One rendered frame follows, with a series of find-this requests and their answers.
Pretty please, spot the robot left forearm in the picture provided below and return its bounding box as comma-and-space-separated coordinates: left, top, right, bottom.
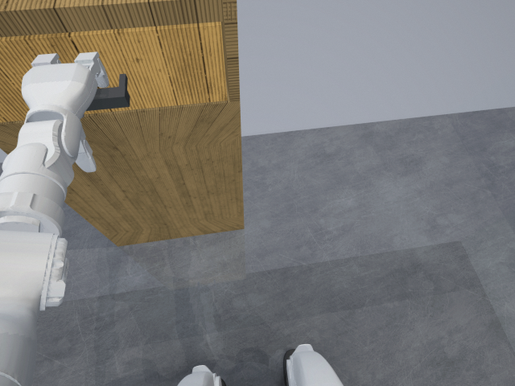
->
0, 105, 82, 238

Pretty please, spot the drawer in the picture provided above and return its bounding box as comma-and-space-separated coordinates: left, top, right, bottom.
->
0, 22, 228, 122

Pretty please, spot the robot right shin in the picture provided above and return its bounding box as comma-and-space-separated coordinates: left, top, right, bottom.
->
292, 344, 314, 356

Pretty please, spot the robot left shin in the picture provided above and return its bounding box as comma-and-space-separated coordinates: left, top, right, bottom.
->
192, 365, 213, 374

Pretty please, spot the handle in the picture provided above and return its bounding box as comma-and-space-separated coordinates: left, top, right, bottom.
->
86, 74, 130, 111

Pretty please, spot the robot left upper arm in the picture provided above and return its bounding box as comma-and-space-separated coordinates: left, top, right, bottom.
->
0, 230, 69, 386

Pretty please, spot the cabinet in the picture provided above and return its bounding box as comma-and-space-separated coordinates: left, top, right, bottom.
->
0, 0, 245, 246

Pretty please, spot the robot left hand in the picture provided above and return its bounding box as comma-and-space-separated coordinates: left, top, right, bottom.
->
22, 51, 109, 172

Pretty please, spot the robot shin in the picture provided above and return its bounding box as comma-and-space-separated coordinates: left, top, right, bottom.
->
292, 344, 314, 356
192, 365, 213, 374

